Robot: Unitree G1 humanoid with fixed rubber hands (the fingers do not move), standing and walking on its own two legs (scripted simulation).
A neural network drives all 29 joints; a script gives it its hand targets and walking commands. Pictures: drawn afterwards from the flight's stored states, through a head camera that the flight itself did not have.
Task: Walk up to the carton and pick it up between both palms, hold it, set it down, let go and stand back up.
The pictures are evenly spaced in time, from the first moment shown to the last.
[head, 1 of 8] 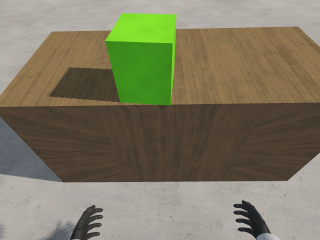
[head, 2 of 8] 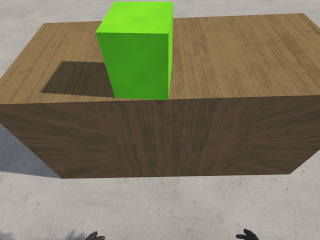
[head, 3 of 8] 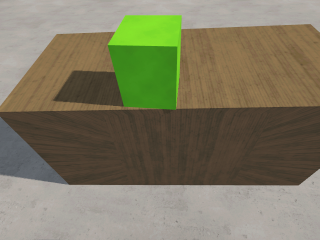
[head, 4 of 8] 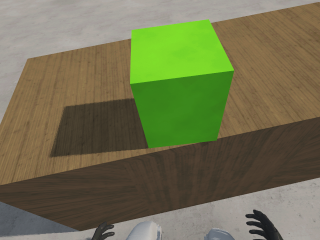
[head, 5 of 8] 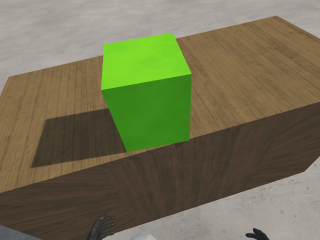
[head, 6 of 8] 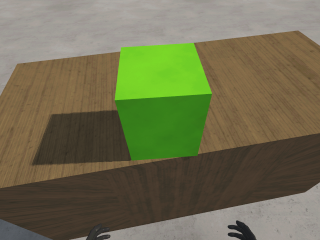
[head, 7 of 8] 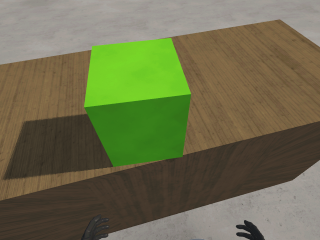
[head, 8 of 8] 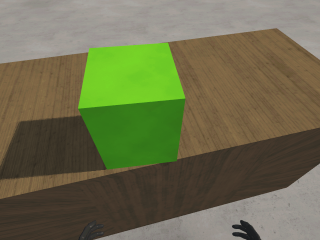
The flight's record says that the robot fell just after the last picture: no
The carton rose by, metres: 0.00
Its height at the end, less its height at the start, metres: +0.00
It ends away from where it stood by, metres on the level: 0.00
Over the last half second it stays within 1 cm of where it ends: yes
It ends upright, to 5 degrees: yes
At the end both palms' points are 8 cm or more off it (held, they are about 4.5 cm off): yes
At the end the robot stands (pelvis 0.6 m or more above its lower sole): yes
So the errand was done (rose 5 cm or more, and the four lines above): no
